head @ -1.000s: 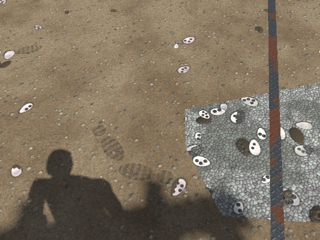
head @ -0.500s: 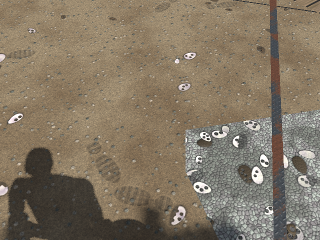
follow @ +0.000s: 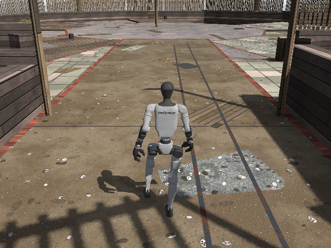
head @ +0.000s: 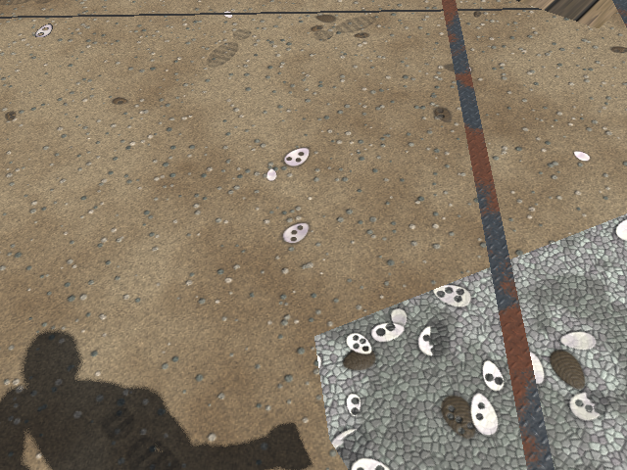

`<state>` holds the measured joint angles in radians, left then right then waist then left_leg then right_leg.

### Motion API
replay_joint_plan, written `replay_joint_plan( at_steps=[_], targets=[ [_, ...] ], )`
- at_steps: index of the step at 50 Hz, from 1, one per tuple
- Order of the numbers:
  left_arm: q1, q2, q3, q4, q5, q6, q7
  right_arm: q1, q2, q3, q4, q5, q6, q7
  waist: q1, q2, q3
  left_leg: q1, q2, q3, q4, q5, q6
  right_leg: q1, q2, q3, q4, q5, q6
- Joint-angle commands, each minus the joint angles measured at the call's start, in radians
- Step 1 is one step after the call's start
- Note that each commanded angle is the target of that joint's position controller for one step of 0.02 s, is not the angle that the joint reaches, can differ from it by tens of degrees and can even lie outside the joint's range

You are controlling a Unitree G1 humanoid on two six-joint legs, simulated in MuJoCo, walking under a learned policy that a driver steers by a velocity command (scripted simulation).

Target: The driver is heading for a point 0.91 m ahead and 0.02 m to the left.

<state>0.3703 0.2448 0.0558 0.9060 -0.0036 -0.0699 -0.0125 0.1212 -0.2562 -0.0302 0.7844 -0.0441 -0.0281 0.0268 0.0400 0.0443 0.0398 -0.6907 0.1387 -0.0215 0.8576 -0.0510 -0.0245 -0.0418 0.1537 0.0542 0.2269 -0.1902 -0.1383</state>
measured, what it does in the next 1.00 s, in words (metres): walks ahead: left foot, then right foot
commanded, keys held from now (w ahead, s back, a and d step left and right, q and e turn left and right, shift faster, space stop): w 0.88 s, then no key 0.12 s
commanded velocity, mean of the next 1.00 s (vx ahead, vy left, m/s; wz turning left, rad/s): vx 0.48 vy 0.00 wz -0.05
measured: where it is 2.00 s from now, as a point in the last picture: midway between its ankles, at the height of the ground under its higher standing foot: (359, 375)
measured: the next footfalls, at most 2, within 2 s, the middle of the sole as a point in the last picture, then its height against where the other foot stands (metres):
left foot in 0.22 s outside the picture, level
right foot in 0.76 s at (388, 409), level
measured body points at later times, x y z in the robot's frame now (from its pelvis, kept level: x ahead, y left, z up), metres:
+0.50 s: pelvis +0.30 +0.06 +0.00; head +0.32 +0.07 +0.45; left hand +0.41 +0.31 -0.13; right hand +0.29 -0.21 -0.13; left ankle +0.28 +0.12 -0.75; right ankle +0.34 -0.10 -0.67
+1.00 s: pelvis +0.56 -0.01 +0.00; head +0.58 -0.03 +0.45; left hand +0.60 +0.25 -0.13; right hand +0.62 -0.27 -0.14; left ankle +0.58 +0.14 -0.67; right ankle +0.57 -0.07 -0.75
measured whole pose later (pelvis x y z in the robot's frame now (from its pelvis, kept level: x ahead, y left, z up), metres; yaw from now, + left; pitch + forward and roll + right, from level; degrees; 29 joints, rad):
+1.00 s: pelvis +0.56 -0.01 +0.00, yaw -2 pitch +0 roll +0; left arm 0.31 0.23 0.03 0.95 0.01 -0.09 -0.01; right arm 0.24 -0.26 -0.04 0.91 -0.03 -0.04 0.01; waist 0.00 0.04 0.06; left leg -0.52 0.05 -0.01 1.05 -0.29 0.03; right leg -0.16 0.06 -0.09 0.32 -0.16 -0.10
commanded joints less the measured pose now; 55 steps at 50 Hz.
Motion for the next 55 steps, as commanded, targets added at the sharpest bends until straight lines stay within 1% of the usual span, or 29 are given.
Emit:
replay_joint_plan(
  at_steps=[1, 6, 8, 10, 11, 12, 13, 14, 15, 16, 17, 19, 21, 24, 27, 30, 33, 36, 37, 38, 39, 40, 41, 42, 43, 45, 47, 49, 55],
  targets=[
    [0.101, 0.137, 0.024, -0.019, 0.001, -0.012, 0.009, -0.101, -0.06, -0.01, -0.081, 0.006, -0.009, 0.006, 0.034, -0.096, 0.014, -0.027, -0.04, 0.052, -0.091, 0.088, 0.004, 0.041, -0.26, 0.139, -0.055, 0.421, -0.028],
    [0.146, 0.14, 0.013, 0.001, 0.021, -0.012, 0.026, -0.219, -0.057, 0.001, -0.131, 0.013, -0.023, 0.014, 0.06, -0.11, 0.041, -0.009, -0.093, 0.08, -0.252, 0.045, 0.047, 0.167, -0.305, 0.147, -0.013, 0.557, -0.047],
    [0.106, 0.158, 0.013, 0.0, 0.026, -0.015, 0.033, -0.158, -0.073, -0.003, -0.121, 0.016, -0.031, 0.01, 0.01, -0.123, 0.027, 0.111, -0.127, 0.082, -0.313, -0.025, 0.086, 0.173, -0.322, 0.13, 0.043, 0.729, -0.033],
    [0.078, 0.178, 0.015, 0.002, 0.033, -0.017, 0.032, 0.041, -0.116, -0.023, -0.058, 0.021, -0.039, -0.011, -0.077, -0.134, -0.073, 0.352, -0.193, 0.096, -0.352, -0.102, 0.127, 0.171, -0.306, 0.108, 0.251, 0.976, -0.008],
    [0.06, 0.177, 0.013, 0.001, 0.026, -0.018, 0.028, 0.2, -0.138, -0.033, -0.015, 0.013, -0.049, -0.025, -0.157, -0.11, -0.158, 0.572, -0.158, 0.068, -0.41, -0.046, 0.157, 0.083, -0.276, 0.077, 0.442, 0.891, 0.005],
    [0.07, 0.129, -0.002, -0.032, 0.019, -0.024, 0.024, 0.368, -0.215, -0.052, 0.01, -0.013, -0.052, -0.043, -0.202, -0.002, -0.295, 0.826, 0.067, -0.169, -0.397, -0.135, 0.207, -0.103, -0.216, 0.039, 0.733, 0.536, 0.014],
    [0.22, 0.051, -0.012, -0.025, -0.019, -0.018, 0.016, 0.363, -0.287, -0.075, 0.024, -0.021, -0.045, -0.033, -0.111, 0.24, -0.375, 1.035, 0.308, -0.661, -0.492, -0.122, 0.363, -0.452, -0.016, -0.018, 1.072, -0.311, 0.059],
    [0.141, 0.146, 0.003, -0.018, 0.02, -0.013, 0.023, 0.292, -0.197, -0.061, 0.016, 0.02, -0.036, -0.018, -0.107, 0.045, -0.269, 0.929, 0.25, -0.679, -0.552, -0.204, 0.334, -0.541, -0.079, 0.066, 1.124, -0.275, 0.038],
    [0.053, 0.137, 0.003, -0.04, 0.019, -0.015, 0.016, 0.196, -0.139, -0.045, 0.004, 0.028, -0.038, -0.014, -0.079, -0.003, -0.127, 0.778, 0.215, -0.496, -0.576, -0.178, 0.309, -0.556, -0.123, 0.062, 1.084, -0.181, 0.041],
    [0.011, 0.118, -0.003, -0.05, 0.021, -0.016, 0.011, 0.158, -0.1, -0.036, 0.007, 0.021, -0.044, -0.01, -0.063, -0.04, -0.067, 0.681, 0.166, -0.39, -0.609, -0.076, 0.285, -0.537, -0.155, 0.046, 1.036, -0.136, 0.044],
    [-0.003, 0.11, -0.003, -0.052, 0.028, -0.007, 0.004, 0.157, -0.085, -0.029, 0.018, 0.021, -0.05, -0.013, -0.044, -0.023, -0.038, 0.622, 0.123, -0.307, -0.628, -0.006, 0.26, -0.517, -0.179, 0.035, 0.995, -0.123, 0.051],
    [0.023, 0.084, -0.011, -0.047, 0.039, 0.015, -0.01, 0.179, -0.07, -0.021, 0.049, 0.028, -0.063, -0.015, -0.013, 0.023, -0.037, 0.558, 0.076, -0.212, -0.667, 0.083, 0.238, -0.461, -0.2, 0.011, 0.936, -0.104, 0.071],
    [-0.001, 0.07, -0.015, -0.054, 0.044, 0.026, -0.019, 0.217, -0.087, -0.026, 0.075, 0.036, -0.075, -0.013, -0.006, 0.024, -0.027, 0.552, 0.063, -0.164, -0.697, 0.131, 0.245, -0.495, -0.217, -0.018, 0.898, -0.08, 0.088],
    [-0.138, 0.066, -0.021, -0.099, 0.045, 0.031, -0.025, 0.263, -0.096, -0.028, 0.102, 0.039, -0.076, -0.013, -0.028, 0.018, 0.019, 0.564, 0.04, -0.108, -0.744, 0.144, 0.243, -0.598, -0.254, -0.057, 0.789, 0.025, 0.115],
    [-0.265, 0.049, -0.033, -0.14, 0.039, 0.027, -0.027, 0.303, -0.092, -0.026, 0.124, 0.042, -0.073, -0.011, -0.056, 0.018, 0.035, 0.584, 0.007, -0.052, -0.743, 0.211, 0.221, -0.602, -0.252, -0.092, 0.608, 0.128, 0.13],
    [-0.361, 0.039, -0.043, -0.167, 0.033, 0.023, -0.027, 0.351, -0.104, -0.028, 0.146, 0.039, -0.073, -0.015, -0.087, 0.024, 0.038, 0.638, 0.017, -0.034, -0.729, 0.263, 0.209, -0.568, -0.229, -0.117, 0.463, 0.191, 0.122],
    [-0.415, 0.054, -0.041, -0.189, 0.031, 0.018, -0.023, 0.379, -0.112, -0.028, 0.166, 0.03, -0.067, -0.022, -0.096, 0.027, 0.045, 0.728, 0.057, -0.044, -0.693, 0.32, 0.208, -0.557, -0.21, -0.117, 0.382, 0.164, 0.096],
    [-0.355, 0.077, -0.03, -0.177, 0.033, 0.008, -0.014, 0.349, -0.13, -0.032, 0.173, 0.024, -0.061, -0.032, -0.05, 0.034, 0.019, 0.786, 0.08, -0.033, -0.579, 0.539, 0.187, -0.441, -0.167, -0.124, 0.315, 0.055, 0.05],
    [-0.258, 0.092, -0.02, -0.144, 0.036, 0.002, -0.007, 0.336, -0.137, -0.034, 0.175, 0.023, -0.057, -0.033, -0.007, 0.033, -0.032, 0.787, 0.067, -0.019, -0.463, 0.644, 0.174, -0.322, -0.135, -0.135, 0.28, 0.032, 0.03],
    [-0.097, 0.115, -0.007, -0.088, 0.046, -0.008, 0.003, 0.327, -0.131, -0.031, 0.174, 0.027, -0.053, -0.033, 0.06, 0.002, -0.12, 0.725, 0.027, 0.018, -0.278, 0.622, 0.155, -0.117, -0.127, -0.135, 0.228, 0.066, 0.002],
    [0.08, 0.188, 0.015, -0.054, 0.07, -0.016, 0.016, 0.324, -0.098, -0.019, 0.142, 0.035, -0.055, -0.032, 0.119, -0.083, -0.243, 0.527, -0.021, 0.053, 0.006, 0.315, 0.136, 0.143, -0.324, 0.073, 0.223, 0.003, -0.052],
    [0.11, 0.279, 0.041, -0.046, 0.074, -0.007, 0.015, 0.449, 0.002, -0.001, 0.127, 0.064, -0.054, -0.025, 0.053, -0.315, -0.345, 0.174, -0.213, 0.092, 0.359, -0.424, 0.095, 0.369, -0.593, 0.556, 0.124, -0.043, -0.186],
    [0.055, 0.222, 0.035, -0.05, 0.026, 0.004, 0.006, 0.387, -0.11, -0.029, 0.14, 0.033, -0.047, -0.032, 0.051, -0.162, -0.283, 0.083, -0.177, -0.039, 0.435, -0.452, 0.112, 0.295, -0.552, 0.602, 0.067, -0.087, -0.174],
    [-0.044, 0.164, 0.02, -0.061, 0.017, 0.004, 0.004, 0.311, -0.105, -0.032, 0.117, 0.032, -0.051, -0.027, 0.012, -0.122, -0.134, 0.051, -0.13, -0.044, 0.417, -0.361, 0.116, 0.158, -0.514, 0.433, 0.049, -0.072, -0.146],
    [-0.091, 0.114, 0.008, -0.062, 0.021, -0.003, 0.0, 0.27, -0.082, -0.026, 0.11, 0.033, -0.055, -0.022, -0.007, -0.085, -0.068, 0.077, -0.096, -0.037, 0.362, -0.299, 0.114, 0.046, -0.467, 0.33, 0.009, 0.022, -0.12],
    [-0.12, 0.07, -0.006, -0.044, 0.018, -0.016, 0.006, 0.279, -0.058, -0.023, 0.122, 0.013, -0.032, -0.013, -0.061, -0.107, -0.02, 0.171, -0.061, -0.022, 0.277, -0.259, 0.09, -0.087, -0.391, 0.181, -0.034, 0.213, -0.07],
    [-0.079, 0.073, -0.008, -0.018, 0.015, -0.036, 0.006, 0.299, -0.034, -0.02, 0.133, 0.009, -0.012, -0.01, -0.082, -0.092, -0.036, 0.224, -0.076, 0.0, 0.254, -0.258, 0.063, -0.114, -0.384, 0.096, -0.016, 0.566, -0.078],
    [-0.057, 0.094, -0.006, 0.003, 0.01, -0.044, 0.006, 0.281, -0.025, -0.02, 0.132, 0.009, -0.001, -0.011, -0.096, -0.094, -0.04, 0.216, -0.083, 0.019, 0.203, -0.216, 0.045, -0.114, -0.364, 0.018, -0.003, 0.742, -0.077],
    [-0.004, 0.082, -0.022, 0.05, 0.015, -0.019, 0.016, 0.107, -0.003, 0.0, 0.101, 0.022, 0.005, -0.022, -0.049, -0.138, -0.036, 0.253, -0.101, 0.078, -0.096, -0.05, 0.036, -0.085, -0.312, -0.082, 0.03, 0.817, -0.034]
  ],
)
